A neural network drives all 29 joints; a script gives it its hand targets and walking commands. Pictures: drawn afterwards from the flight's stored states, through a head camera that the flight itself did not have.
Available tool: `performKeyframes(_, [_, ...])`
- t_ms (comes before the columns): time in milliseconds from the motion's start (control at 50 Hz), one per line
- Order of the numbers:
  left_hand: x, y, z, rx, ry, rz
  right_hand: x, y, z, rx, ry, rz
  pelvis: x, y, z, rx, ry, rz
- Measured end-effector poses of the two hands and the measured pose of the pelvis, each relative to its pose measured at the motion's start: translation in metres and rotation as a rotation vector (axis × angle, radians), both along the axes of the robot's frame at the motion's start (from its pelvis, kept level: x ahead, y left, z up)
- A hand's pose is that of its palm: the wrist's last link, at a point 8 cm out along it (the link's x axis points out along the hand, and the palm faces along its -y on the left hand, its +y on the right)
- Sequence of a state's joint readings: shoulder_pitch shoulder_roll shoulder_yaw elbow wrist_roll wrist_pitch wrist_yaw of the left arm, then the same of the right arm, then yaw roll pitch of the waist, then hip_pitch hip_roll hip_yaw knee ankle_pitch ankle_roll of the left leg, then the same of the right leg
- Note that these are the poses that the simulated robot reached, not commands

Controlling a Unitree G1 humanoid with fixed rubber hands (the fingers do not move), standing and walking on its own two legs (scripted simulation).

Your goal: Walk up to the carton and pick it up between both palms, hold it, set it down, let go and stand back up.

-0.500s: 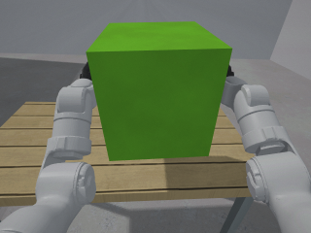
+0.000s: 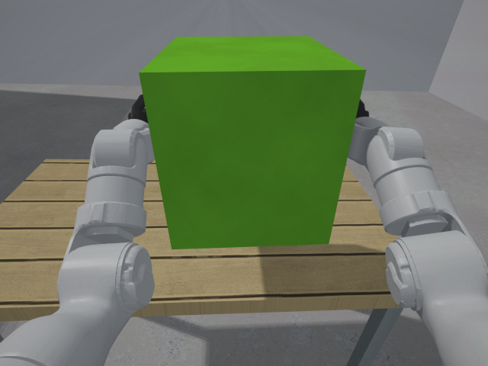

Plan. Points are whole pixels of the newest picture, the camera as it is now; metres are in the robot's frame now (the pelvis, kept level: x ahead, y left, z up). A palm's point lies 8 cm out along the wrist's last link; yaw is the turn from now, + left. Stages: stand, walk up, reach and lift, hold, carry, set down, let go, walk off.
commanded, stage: hold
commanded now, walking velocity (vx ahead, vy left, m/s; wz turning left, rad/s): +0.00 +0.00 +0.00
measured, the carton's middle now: (246, 132) +0.41 +0.01 +0.27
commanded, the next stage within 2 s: none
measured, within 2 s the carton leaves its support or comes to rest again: neither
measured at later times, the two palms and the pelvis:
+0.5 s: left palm (137, 138) +0.37 +0.18 +0.27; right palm (350, 131) +0.37 -0.16 +0.29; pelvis +0.00 +0.00 +0.00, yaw +1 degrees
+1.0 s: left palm (141, 133) +0.37 +0.17 +0.28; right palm (357, 134) +0.37 -0.16 +0.29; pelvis +0.00 +0.00 +0.00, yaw +0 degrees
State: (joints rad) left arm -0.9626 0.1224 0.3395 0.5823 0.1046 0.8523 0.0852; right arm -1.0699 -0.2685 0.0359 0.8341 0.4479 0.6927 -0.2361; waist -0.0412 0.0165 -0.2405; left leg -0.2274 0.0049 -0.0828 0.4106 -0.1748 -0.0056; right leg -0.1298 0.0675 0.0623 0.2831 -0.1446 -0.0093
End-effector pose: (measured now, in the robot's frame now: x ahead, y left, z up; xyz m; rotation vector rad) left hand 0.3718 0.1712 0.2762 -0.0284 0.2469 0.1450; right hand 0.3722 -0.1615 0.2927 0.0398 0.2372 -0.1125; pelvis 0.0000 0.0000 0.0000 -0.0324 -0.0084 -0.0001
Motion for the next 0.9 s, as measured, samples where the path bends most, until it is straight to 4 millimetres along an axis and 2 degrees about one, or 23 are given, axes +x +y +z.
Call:
performKeyframes(280, [0.002,0.011,-0.002,0.010,-0.024,0.003,0.005,0.011,0.005,-0.016,-0.022,0.014,0.003,0.001,0.000,-0.007,0.003,0.021])
performKeyframes(500, [0.002,0.005,-0.007,0.020,-0.006,-0.008,0.002,0.006,0.001,-0.013,-0.004,0.001,0.005,0.005,0.000,-0.007,-0.002,0.010])
performKeyframes(640, [-0.002,-0.001,0.002,0.026,-0.040,-0.002,-0.003,-0.001,0.001,0.003,-0.036,0.001,0.004,0.005,-0.001,-0.007,-0.008,0.008])
performKeyframes(900, [-0.003,-0.006,0.003,0.018,-0.027,-0.006,-0.006,-0.006,-0.003,-0.008,-0.021,0.000,0.000,0.000,-0.001,-0.002,0.001,-0.002])
